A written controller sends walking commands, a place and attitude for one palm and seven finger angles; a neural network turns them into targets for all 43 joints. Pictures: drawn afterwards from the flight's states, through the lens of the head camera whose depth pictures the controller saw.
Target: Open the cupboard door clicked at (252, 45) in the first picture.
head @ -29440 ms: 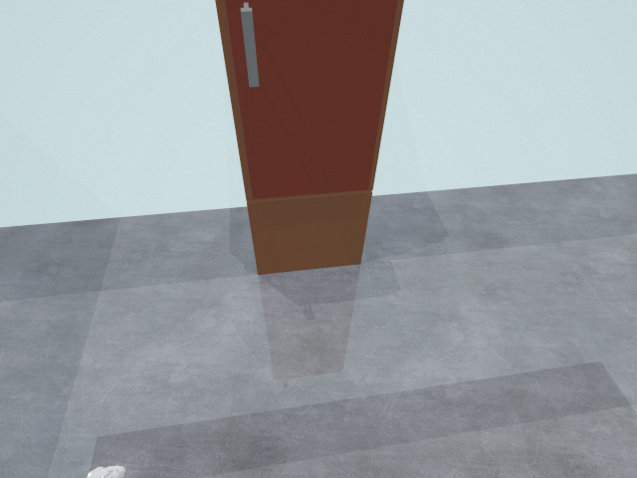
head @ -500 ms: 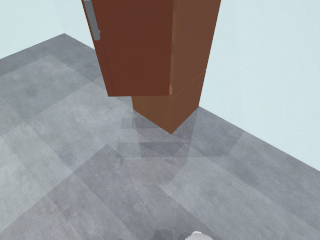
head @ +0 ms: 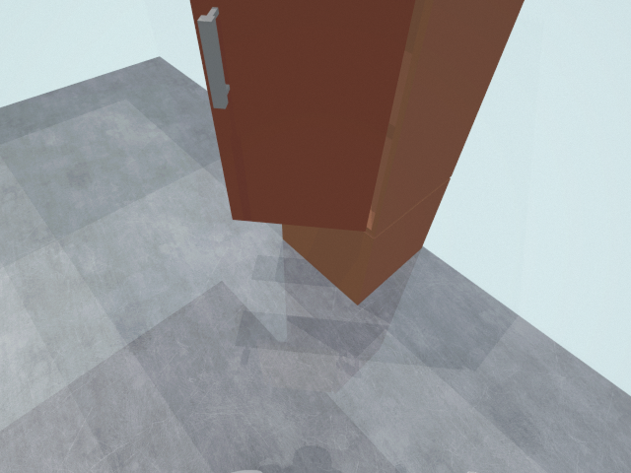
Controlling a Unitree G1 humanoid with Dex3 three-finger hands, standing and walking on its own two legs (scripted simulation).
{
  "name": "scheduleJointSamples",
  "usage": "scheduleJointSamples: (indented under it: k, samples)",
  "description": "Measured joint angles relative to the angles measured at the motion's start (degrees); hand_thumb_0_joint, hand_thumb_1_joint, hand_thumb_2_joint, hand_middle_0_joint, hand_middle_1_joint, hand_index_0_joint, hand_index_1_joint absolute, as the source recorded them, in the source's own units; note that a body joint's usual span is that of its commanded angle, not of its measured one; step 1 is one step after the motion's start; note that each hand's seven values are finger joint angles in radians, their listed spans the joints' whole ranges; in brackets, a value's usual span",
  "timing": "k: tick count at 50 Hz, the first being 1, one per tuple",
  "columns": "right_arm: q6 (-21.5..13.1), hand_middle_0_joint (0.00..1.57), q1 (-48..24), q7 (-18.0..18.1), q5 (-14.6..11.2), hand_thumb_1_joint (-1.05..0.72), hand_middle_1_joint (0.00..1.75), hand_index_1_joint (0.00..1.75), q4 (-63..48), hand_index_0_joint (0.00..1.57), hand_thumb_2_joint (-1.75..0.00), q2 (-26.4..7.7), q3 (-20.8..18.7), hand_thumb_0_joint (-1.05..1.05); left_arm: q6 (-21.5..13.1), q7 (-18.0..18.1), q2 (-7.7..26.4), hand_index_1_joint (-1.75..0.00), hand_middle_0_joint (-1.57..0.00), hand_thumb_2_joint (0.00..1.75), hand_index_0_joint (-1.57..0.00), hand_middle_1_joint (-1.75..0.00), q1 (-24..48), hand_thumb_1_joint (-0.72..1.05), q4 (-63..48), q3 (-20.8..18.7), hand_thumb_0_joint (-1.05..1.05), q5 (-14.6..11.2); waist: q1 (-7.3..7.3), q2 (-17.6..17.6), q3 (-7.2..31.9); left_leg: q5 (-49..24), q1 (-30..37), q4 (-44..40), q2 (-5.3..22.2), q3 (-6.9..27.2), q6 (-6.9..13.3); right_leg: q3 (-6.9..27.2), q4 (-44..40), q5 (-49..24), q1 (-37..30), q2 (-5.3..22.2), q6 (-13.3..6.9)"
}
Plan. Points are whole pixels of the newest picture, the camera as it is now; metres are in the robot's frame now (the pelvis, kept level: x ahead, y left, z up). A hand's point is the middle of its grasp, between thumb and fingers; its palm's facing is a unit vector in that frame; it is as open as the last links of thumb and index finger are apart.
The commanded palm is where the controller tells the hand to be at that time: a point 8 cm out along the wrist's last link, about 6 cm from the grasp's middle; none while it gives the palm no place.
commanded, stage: take the last steps up to it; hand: left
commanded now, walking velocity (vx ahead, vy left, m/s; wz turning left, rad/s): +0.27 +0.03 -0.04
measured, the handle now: (217, 59) +0.74 +0.26 +0.13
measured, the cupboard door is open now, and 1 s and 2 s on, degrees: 42 42 42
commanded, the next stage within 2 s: come to a stop and stand still in 0.30 s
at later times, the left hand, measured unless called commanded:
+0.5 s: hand (217, 398) +0.24 +0.18 -0.16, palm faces +0.00 -0.98 -0.21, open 7.3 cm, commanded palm none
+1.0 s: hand (216, 373) +0.28 +0.19 -0.16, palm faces -0.01 -0.96 -0.28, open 7.3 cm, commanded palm none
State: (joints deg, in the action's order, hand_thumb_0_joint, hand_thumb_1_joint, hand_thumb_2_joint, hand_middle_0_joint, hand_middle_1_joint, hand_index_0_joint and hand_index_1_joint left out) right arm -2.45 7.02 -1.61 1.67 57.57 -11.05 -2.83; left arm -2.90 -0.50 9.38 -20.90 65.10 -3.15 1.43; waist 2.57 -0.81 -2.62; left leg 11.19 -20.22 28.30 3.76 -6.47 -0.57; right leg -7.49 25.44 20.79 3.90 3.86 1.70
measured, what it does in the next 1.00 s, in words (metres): walks ahead: right foot, then left foot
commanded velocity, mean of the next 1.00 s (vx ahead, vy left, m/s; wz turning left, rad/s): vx -0.05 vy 0.00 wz -0.01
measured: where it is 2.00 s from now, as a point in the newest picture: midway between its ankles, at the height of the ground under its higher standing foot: outside the picture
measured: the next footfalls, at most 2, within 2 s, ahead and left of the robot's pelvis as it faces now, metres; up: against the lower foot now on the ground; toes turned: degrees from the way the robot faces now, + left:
right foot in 0.36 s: +0.23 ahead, -0.12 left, +0.00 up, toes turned -8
left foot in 0.62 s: +0.27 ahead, +0.13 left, +0.00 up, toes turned +4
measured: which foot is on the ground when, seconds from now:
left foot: down 0.00-0.36, up 0.38-0.60, down 0.62-0.92, up 0.94-1.00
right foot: down 0.00-0.00, up 0.02-0.34, down 0.36-0.64, up 0.66-0.90, down 0.92-1.00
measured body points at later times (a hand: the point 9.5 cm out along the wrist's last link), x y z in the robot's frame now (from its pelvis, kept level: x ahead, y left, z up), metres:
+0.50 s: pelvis +0.17 +0.00 +0.00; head +0.21 -0.01 +0.45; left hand +0.24 +0.23 -0.14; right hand +0.15 -0.24 -0.16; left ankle +0.13 +0.11 -0.69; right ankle +0.19 -0.11 -0.73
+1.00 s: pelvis +0.21 -0.01 +0.00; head +0.24 -0.03 +0.44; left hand +0.28 +0.24 -0.14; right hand +0.28 -0.26 -0.16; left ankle +0.21 +0.12 -0.71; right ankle +0.18 -0.11 -0.74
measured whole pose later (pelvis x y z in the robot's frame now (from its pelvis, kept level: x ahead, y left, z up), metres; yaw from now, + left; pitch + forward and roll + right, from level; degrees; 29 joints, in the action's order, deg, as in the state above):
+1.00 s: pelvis +0.21 -0.01 +0.00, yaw -1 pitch +0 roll +0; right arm 3.7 7.0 1.3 0.7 57.2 -12.7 -3.9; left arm 1.4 1.4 11.3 -9.9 56.7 -2.3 1.6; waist -0.2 2.1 -4.6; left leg 27.1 -20.5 44.7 1.5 -1.5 -1.1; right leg -2.2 33.2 19.9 13.5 0.5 -1.4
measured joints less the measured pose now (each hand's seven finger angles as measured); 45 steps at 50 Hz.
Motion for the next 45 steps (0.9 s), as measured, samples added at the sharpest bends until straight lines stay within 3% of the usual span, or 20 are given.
scheduleJointSamples:
  k: [1,4,7,12,18,19,21,24,29,31,33,35,39,43,45]
  samples:
    - [-0.7,0.19,-0.6,0.3,0.3,-0.91,0.3,0.3,-0.5,0.19,-0.9,0.0,0.0,0.0,0.5,-0.1,-0.1,-0.3,-0.2,0.9,-0.2,-0.3,-0.6,0.92,0.3,0.0,0.0,-0.1,-0.1,-0.1,-0.2,-3.0,0.0,0.7,-0.3,-0.3,1.4,0.2,5.6,2.4,1.9,0.8,-0.3]
    - [-1.5,0.2,-0.9,1.3,0.4,-0.91,0.3,0.3,-1.5,0.19,-0.9,1.1,0.5,0.0,2.1,0.0,0.5,-0.3,-0.2,0.9,-0.2,-0.3,0.0,0.92,0.7,0.1,0.0,-0.1,-0.19,-1.5,-1.3,1.1,1.0,4.5,-1.2,-1.8,2.9,3.7,29.0,6.8,11.7,1.2,-1.7]
    - [-1.6,0.2,1.4,2.1,0.2,-0.91,0.3,0.3,-1.0,0.2,-0.9,2.3,1.1,0.0,2.7,-0.3,0.8,-0.3,-0.2,0.9,-0.2,-0.3,2.3,0.92,-0.4,-0.1,0.01,0.2,-0.39,-1.6,-1.3,1.8,4.6,0.8,-1.9,-2.3,2.3,3.9,37.8,2.7,19.4,1.6,-1.6]
    - [-1.0,0.2,5.9,2.8,0.0,-0.95,0.3,0.3,1.3,0.2,-0.9,1.0,0.2,-0.02,2.5,-0.5,0.0,-0.3,-0.2,0.9,-0.2,-0.3,6.7,0.92,-4.2,-0.1,0.01,0.3,-1.41,-0.2,-0.8,1.5,10.0,-5.1,-2.6,-2.1,2.6,2.8,25.4,-1.9,22.8,2.4,-1.0]
    - [1.0,0.2,11.3,2.2,0.0,-0.93,0.3,0.3,4.8,0.2,-0.9,0.6,0.5,-0.01,1.3,-0.7,1.8,-0.3,-0.2,0.9,-0.2,-0.3,9.8,0.93,-6.7,-0.2,0.01,0.5,-2.77,-0.2,-0.4,8.3,12.8,-0.4,-2.4,-2.1,0.5,1.8,7.3,-6.7,15.7,0.9,-1.4]
    - [1.3,0.2,11.9,2.1,-0.2,-0.93,0.3,0.3,5.3,0.2,-0.9,0.5,0.5,-0.01,0.8,-0.5,1.8,-0.3,-0.2,0.9,-0.2,-0.3,10.2,0.93,-6.8,-0.3,0.01,0.5,-2.78,0.0,-0.4,10.7,11.9,3.1,-2.1,-1.9,0.4,1.9,7.1,-8.9,15.4,0.7,-2.1]
    - [2.3,0.2,11.8,1.9,-0.4,-0.93,0.3,0.3,6.3,0.2,-0.9,0.0,0.4,0.0,0.2,-0.1,1.1,-0.3,-0.2,0.9,-0.2,-0.3,10.9,0.93,-6.6,0.0,0.01,0.2,-3.29,2.0,-1.2,17.3,7.9,14.2,-1.2,0.5,0.4,0.6,9.2,-6.6,14.7,-0.3,-3.0]
    - [3.1,0.2,10.3,2.1,-0.7,-0.92,0.3,0.3,6.9,0.2,-0.9,0.1,0.6,0.0,0.0,0.8,0.1,-0.3,-0.2,0.9,-0.2,-0.3,10.5,0.92,-6.3,0.6,0.0,0.0,-3.52,2.4,-1.7,16.7,1.9,23.4,-1.2,2.3,-0.4,0.1,5.6,-5.8,11.6,-1.0,-2.8]
    - [3.1,0.2,7.3,2.5,-1.2,-0.92,0.3,0.3,5.1,0.19,-0.9,1.6,1.3,0.0,1.5,2.0,0.3,-0.3,-0.2,0.9,-0.2,-0.3,10.2,0.94,-4.5,0.9,0.0,-0.3,-3.38,0.6,-1.9,6.8,1.6,8.4,-1.4,2.2,-2.0,1.1,2.1,-6.0,8.5,-0.8,-1.9]
    - [3.1,0.2,6.5,2.5,-1.1,-0.91,0.3,0.3,4.3,0.19,-0.9,1.7,1.3,0.0,2.5,2.0,0.4,-0.3,-0.2,0.9,-0.2,-0.3,9.9,0.93,-4.3,1.0,0.0,-0.7,-3.21,1.0,-1.9,-2.0,3.1,3.1,-0.9,2.0,-1.0,1.2,4.7,-3.8,8.6,-1.1,-1.2]
    - [3.5,0.2,5.4,2.9,-0.7,-0.92,0.3,0.3,3.8,0.2,-0.9,2.2,1.1,0.0,3.8,2.3,1.0,-0.3,-0.2,0.9,-0.2,-0.3,9.9,0.93,-4.5,0.8,0.0,-0.8,-2.82,-0.2,-1.8,2.4,3.7,4.1,-1.5,1.1,0.9,2.0,8.2,-1.5,9.5,-0.3,-0.6]
    - [3.7,0.2,4.2,3.4,-0.5,-0.93,0.3,0.3,3.1,0.2,-0.9,2.4,1.0,0.01,5.0,2.4,1.6,-0.3,-0.2,0.9,-0.2,-0.3,10.4,0.93,-5.0,0.6,0.0,-1.0,-2.43,-1.0,-2.1,4.9,4.1,4.1,-2.0,0.4,1.9,3.9,15.5,5.4,11.9,-0.7,-0.5]
    - [3.8,0.2,1.8,3.9,-0.1,-0.92,0.3,0.3,1.0,0.2,-0.9,1.8,0.6,0.01,6.0,2.4,2.0,-0.3,-0.2,0.9,-0.2,-0.3,12.3,0.92,-6.0,0.0,0.0,-1.1,-2.81,0.3,-3.4,3.6,4.5,2.3,-1.5,1.2,1.9,6.1,26.8,12.1,15.7,-3.3,-0.5]
    - [4.1,0.2,0.3,3.9,0.0,-0.92,0.3,0.3,0.0,0.2,-0.9,0.5,0.1,0.0,5.8,2.2,2.1,-0.3,-0.2,0.9,-0.2,-0.3,12.9,0.92,-7.6,-0.2,0.0,-1.0,-2.7,2.0,-3.6,2.7,4.7,1.2,-0.6,1.6,1.2,5.9,21.3,8.2,14.6,-4.0,-0.8]
    - [4.3,0.2,0.2,3.7,-0.2,-0.91,0.3,0.3,-0.3,0.2,-0.9,-0.1,-0.2,0.0,5.3,2.0,2.3,-0.3,-0.2,0.9,-0.2,-0.3,12.5,0.91,-8.5,-0.1,0.0,-0.8,-2.49,2.4,-3.2,3.0,4.3,2.1,-0.3,1.6,0.5,5.3,13.1,1.0,11.9,-3.7,-1.0]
